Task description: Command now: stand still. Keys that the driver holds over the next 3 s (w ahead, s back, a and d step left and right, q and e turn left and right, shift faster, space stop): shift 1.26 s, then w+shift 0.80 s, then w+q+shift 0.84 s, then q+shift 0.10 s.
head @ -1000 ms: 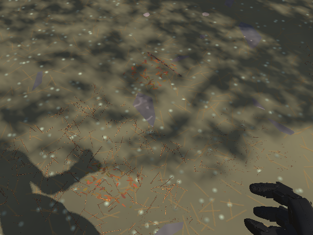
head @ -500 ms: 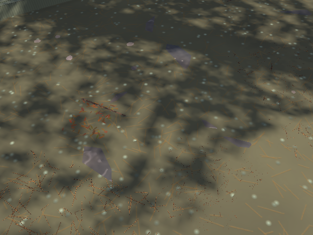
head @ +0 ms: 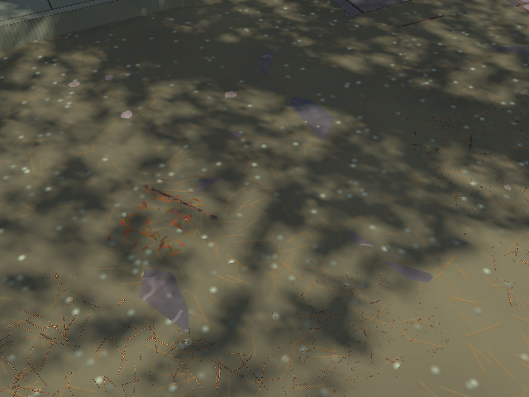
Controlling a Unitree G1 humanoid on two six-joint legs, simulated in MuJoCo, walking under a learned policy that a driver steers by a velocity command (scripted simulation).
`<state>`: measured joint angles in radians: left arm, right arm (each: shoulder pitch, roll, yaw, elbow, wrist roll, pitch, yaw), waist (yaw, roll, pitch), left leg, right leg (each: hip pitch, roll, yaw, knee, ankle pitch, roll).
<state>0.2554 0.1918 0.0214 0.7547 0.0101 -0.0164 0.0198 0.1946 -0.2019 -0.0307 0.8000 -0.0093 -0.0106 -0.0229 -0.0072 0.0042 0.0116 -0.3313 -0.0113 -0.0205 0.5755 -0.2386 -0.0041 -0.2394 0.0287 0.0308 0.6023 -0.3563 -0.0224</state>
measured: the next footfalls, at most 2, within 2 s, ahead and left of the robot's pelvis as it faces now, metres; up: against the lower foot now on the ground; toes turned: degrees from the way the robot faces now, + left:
left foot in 1.60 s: +0.19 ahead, +0.17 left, +0.00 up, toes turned +6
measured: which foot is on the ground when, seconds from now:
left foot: down 0.00-1.00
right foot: down 0.00-1.00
